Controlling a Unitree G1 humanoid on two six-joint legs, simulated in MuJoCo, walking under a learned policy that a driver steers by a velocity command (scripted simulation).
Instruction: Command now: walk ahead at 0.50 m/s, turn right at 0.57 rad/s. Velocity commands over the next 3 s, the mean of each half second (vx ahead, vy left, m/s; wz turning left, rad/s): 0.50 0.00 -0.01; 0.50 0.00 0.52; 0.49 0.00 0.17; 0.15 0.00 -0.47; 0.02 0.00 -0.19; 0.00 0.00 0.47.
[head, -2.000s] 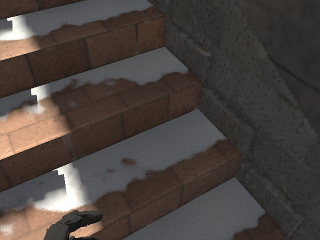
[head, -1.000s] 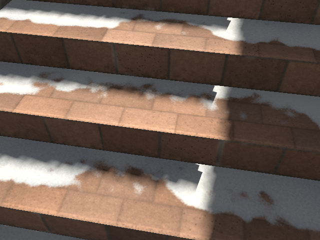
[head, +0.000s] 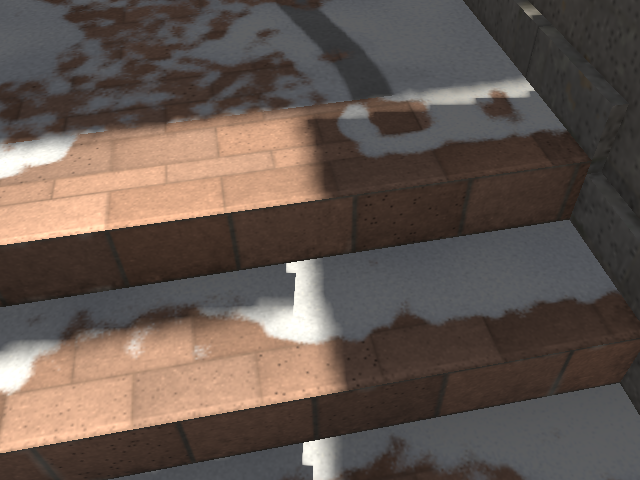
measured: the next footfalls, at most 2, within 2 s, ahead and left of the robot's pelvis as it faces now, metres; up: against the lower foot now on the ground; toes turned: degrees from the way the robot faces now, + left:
left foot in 0.36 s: +0.38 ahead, +0.14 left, +0.15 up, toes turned +2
right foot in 0.90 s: +0.70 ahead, +0.00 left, +0.30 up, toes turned +12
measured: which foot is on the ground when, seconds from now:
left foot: up 0.00-0.34, down 0.36-0.92, up 0.94-1.00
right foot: down 0.00-0.38, up 0.40-0.88, down 0.90-1.00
